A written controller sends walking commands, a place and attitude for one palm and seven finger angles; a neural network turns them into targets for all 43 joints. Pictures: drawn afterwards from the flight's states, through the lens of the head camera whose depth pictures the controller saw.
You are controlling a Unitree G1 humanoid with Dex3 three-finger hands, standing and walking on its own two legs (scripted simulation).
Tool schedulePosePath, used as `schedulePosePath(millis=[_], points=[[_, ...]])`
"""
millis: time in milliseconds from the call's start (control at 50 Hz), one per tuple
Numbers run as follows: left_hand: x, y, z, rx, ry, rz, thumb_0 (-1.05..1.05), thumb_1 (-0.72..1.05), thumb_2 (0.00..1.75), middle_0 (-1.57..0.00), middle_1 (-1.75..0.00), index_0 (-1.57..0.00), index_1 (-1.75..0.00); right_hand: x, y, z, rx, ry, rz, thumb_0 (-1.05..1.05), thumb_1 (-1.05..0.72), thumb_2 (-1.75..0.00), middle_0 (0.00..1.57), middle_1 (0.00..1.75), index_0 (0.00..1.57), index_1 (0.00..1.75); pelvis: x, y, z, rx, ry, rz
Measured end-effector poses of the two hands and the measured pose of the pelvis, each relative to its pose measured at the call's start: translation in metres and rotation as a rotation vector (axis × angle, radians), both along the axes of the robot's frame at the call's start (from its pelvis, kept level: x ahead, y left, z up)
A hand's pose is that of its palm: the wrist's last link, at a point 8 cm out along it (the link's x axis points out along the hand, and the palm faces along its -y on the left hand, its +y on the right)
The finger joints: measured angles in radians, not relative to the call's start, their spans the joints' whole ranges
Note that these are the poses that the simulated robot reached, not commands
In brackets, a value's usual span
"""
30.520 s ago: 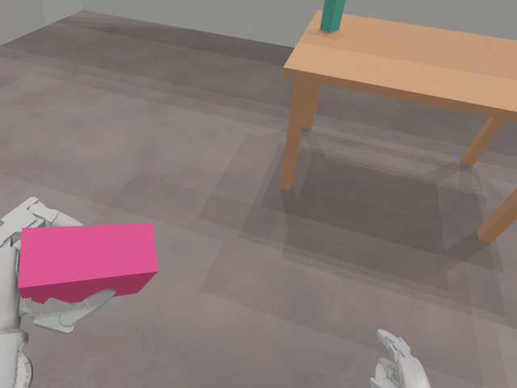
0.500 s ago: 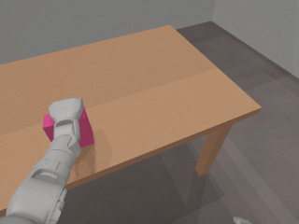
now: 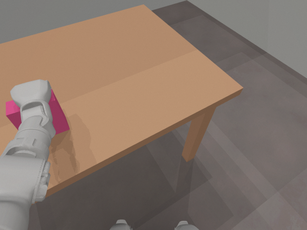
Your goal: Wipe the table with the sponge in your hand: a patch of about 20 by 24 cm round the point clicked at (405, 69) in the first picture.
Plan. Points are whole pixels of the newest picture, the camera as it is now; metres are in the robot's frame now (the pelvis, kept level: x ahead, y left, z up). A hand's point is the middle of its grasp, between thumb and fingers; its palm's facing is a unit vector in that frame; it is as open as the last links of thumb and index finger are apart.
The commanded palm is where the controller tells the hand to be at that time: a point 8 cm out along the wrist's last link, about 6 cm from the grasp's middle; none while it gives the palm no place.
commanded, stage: wipe forward along the third lane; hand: left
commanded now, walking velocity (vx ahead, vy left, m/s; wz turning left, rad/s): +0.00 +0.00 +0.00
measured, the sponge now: (43, 121) +0.42 +0.32 +0.01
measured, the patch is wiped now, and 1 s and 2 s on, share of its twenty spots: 0.90 1.00 1.00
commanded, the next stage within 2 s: wipe back along the third lane in 0.56 s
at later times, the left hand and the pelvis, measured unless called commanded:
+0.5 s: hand (37, 93) +0.50 +0.34 +0.05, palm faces -0.14 +0.03 -0.99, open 10.1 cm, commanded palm +0.50 +0.32 +0.08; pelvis +0.02 +0.02 -0.01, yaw -1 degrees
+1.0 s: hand (35, 91) +0.51 +0.35 +0.05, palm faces -0.06 +0.02 -1.00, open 10.1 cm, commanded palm +0.47 +0.32 +0.08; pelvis +0.05 +0.05 +0.01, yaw -2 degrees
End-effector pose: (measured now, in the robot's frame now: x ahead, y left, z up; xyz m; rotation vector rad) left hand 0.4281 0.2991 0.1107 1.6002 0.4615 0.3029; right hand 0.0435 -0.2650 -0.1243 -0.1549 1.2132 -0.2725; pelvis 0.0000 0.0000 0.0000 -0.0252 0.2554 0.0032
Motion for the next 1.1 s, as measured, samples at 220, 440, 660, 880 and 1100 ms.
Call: schedulePosePath(millis=[220, 440, 660, 880, 1100], points=[[0.024, 0.01, 0.0, 0.001, 0.012, 0.019, 0.02, -0.54, 1.06, -0.78, -1.32, -0.77, -1.33, 0.0, 0.006, 0.0, -0.007, 0.006, -0.003, 0.01, -0.9, -0.9, 0.21, 0.3, 0.2, 0.3, 0.004, 0.005, -0.005, -0.011, 0.042, -0.006], [0.051, 0.026, 0.0, -0.005, 0.02, 0.025, 0.02, -0.54, 1.06, -0.78, -1.32, -0.77, -1.33, -0.004, 0.011, 0.005, -0.033, 0.053, -0.017, 0.01, -0.9, -0.9, 0.21, 0.3, 0.2, 0.3, 0.015, 0.013, -0.006, -0.023, 0.075, -0.011], [0.072, 0.038, -0.001, -0.009, 0.042, 0.012, 0.02, -0.54, 1.07, -0.79, -1.31, -0.78, -1.33, -0.011, 0.026, 0.006, -0.033, 0.123, -0.039, 0.01, -0.9, -0.9, 0.21, 0.3, 0.2, 0.3, 0.026, 0.028, -0.005, -0.03, 0.099, -0.018], [0.069, 0.042, -0.003, -0.014, -0.014, -0.01, 0.01, -0.54, 1.07, -0.78, -1.32, -0.77, -1.33, 0.0, 0.046, 0.009, 0.003, 0.12, -0.049, 0.01, -0.9, -0.9, 0.21, 0.3, 0.2, 0.3, 0.038, 0.041, 0.001, -0.03, 0.085, -0.028], [0.056, 0.041, -0.001, -0.022, -0.061, -0.013, 0.0, -0.5, 1.04, -0.76, -1.32, -0.75, -1.34, 0.053, 0.057, 0.019, 0.027, 0.025, -0.009, 0.01, -0.9, -0.9, 0.21, 0.3, 0.2, 0.3, 0.053, 0.049, 0.01, -0.027, 0.036, -0.022]])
